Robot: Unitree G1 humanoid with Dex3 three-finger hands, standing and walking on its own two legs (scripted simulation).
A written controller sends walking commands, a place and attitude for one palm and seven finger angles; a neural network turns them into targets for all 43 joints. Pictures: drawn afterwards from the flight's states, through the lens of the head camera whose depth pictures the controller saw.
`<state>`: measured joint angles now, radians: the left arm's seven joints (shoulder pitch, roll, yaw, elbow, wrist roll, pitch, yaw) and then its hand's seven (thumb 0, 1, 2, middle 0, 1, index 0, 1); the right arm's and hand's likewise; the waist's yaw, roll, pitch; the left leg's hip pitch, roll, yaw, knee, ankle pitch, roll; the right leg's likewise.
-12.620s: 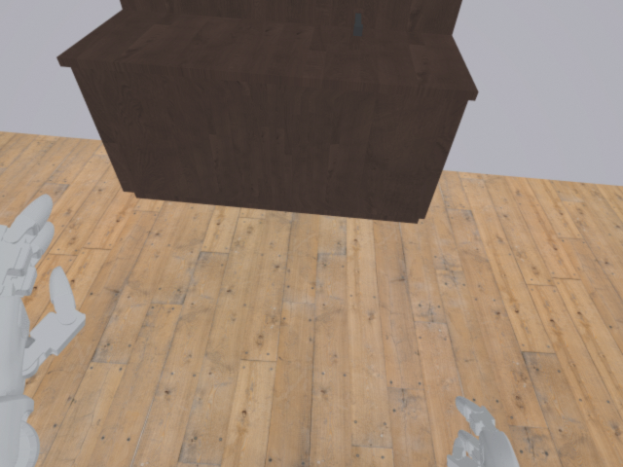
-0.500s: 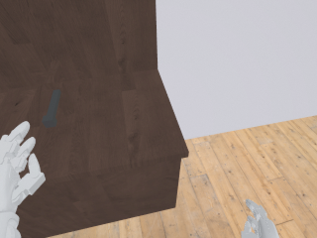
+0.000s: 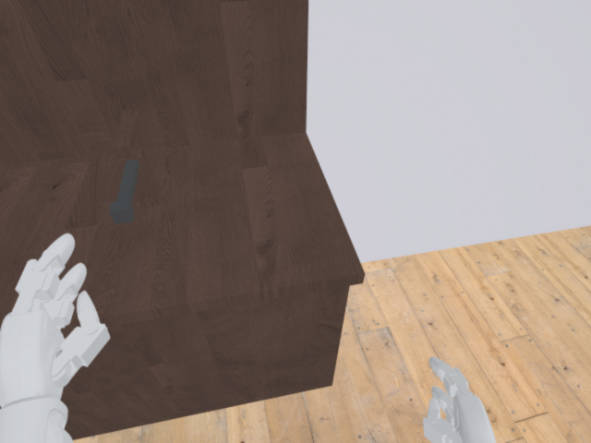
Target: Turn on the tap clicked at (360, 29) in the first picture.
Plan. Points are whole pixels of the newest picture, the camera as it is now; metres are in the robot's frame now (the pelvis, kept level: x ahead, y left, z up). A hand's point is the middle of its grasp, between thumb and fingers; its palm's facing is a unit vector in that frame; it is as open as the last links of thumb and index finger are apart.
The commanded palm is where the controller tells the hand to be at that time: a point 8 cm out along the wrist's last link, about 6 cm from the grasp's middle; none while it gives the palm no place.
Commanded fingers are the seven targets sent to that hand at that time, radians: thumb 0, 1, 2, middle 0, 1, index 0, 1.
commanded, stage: turn the palm inward beside the body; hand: left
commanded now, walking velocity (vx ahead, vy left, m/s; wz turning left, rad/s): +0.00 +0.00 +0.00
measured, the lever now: (122, 212) +0.43 +0.35 +0.07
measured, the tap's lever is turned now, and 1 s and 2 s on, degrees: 0 0 0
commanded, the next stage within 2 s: reach beside the lever's end, fingers flat in 0.68 s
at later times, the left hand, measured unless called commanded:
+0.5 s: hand (120, 323) +0.20 +0.22 +0.13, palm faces +0.46 -0.88 -0.13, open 7.4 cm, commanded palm +0.14 +0.26 +0.15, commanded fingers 0.00 0.90 0.90 -0.20 -0.30 -0.20 -0.30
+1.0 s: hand (124, 315) +0.21 +0.22 +0.13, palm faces +0.51 -0.85 -0.14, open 7.4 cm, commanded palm +0.17 +0.27 +0.14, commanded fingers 0.00 0.90 0.90 -0.20 -0.30 -0.20 -0.30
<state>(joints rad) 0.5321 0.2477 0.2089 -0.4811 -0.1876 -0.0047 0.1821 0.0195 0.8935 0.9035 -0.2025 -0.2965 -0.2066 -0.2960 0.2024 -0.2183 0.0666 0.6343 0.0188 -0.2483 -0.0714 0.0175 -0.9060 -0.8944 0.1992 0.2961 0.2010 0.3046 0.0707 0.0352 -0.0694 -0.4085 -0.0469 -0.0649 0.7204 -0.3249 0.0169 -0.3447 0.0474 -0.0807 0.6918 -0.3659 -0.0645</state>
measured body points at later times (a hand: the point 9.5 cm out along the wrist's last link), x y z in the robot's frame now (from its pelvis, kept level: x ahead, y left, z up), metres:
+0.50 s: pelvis +0.02 -0.01 +0.00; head +0.00 -0.03 +0.45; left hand +0.17 +0.26 +0.14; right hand +0.22 -0.22 -0.07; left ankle +0.03 +0.11 -0.72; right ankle +0.00 -0.08 -0.72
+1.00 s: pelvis +0.02 -0.03 +0.00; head +0.01 -0.05 +0.45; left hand +0.18 +0.26 +0.14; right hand +0.22 -0.25 -0.08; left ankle +0.03 +0.11 -0.72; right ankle +0.00 -0.08 -0.72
